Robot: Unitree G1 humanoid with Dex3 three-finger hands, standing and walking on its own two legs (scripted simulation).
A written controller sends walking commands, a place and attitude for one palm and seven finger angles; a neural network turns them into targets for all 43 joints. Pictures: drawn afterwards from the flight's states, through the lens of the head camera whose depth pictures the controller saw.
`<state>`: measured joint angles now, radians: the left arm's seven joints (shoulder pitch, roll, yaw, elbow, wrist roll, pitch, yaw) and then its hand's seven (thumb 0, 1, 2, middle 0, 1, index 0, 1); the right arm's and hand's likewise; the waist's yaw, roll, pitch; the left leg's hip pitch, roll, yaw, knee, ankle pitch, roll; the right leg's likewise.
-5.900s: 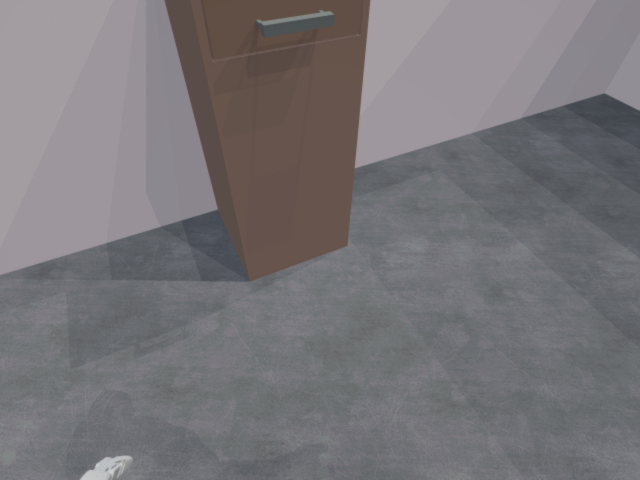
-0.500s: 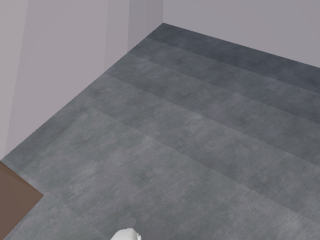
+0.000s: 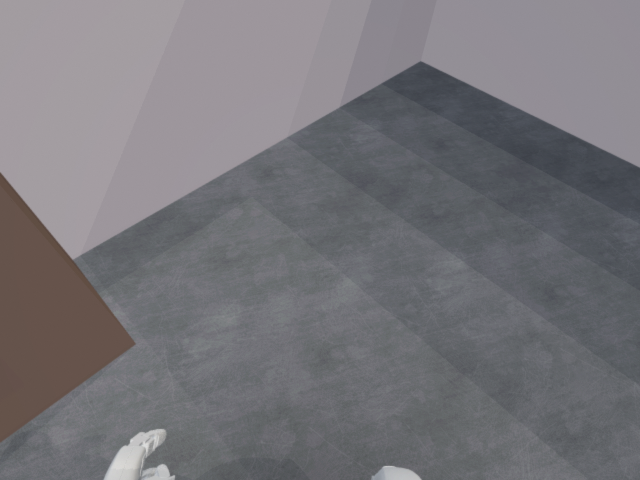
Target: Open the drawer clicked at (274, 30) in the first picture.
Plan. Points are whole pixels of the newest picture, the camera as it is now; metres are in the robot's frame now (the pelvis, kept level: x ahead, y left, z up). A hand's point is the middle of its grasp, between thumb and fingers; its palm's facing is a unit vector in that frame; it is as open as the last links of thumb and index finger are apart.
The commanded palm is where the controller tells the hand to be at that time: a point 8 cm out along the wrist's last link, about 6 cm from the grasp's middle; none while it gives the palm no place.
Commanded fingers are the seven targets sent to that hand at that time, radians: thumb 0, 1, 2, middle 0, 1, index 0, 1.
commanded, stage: turn to face it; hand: left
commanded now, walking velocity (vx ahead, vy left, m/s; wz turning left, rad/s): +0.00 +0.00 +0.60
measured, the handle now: out of the picture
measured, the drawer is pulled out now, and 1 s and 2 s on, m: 0.00 0.00 0.00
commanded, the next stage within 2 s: take the last steps up to it in 1.32 s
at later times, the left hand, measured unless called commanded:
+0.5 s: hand out of the picture -0.02 +0.18 -0.16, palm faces +0.32 -0.91 -0.27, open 7.4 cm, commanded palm none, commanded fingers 0.00 0.90 0.90 -0.20 -0.30 -0.20 -0.30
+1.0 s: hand out of the picture -0.06 +0.28 -0.16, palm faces +0.58 -0.78 -0.23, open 7.4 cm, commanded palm none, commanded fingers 0.00 0.90 0.90 -0.20 -0.30 -0.20 -0.30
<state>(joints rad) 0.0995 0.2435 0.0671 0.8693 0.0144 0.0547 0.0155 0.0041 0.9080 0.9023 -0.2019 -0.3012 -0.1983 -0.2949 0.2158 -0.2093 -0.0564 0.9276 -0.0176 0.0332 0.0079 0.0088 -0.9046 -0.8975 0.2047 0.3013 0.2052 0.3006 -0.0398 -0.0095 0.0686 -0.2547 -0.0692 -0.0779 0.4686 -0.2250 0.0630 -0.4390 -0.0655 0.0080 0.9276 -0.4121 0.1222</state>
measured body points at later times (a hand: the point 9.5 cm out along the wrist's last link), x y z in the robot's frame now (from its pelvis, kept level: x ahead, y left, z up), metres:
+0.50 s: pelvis -0.01 -0.02 +0.00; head +0.03 -0.03 +0.44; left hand -0.04 +0.23 -0.14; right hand +0.14 -0.27 -0.15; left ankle -0.06 +0.11 -0.69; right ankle +0.00 -0.15 -0.74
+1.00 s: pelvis -0.03 +0.04 +0.00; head -0.03 +0.07 +0.45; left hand -0.09 +0.32 -0.14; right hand +0.16 -0.13 -0.12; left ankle -0.05 +0.09 -0.74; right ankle +0.07 -0.12 -0.66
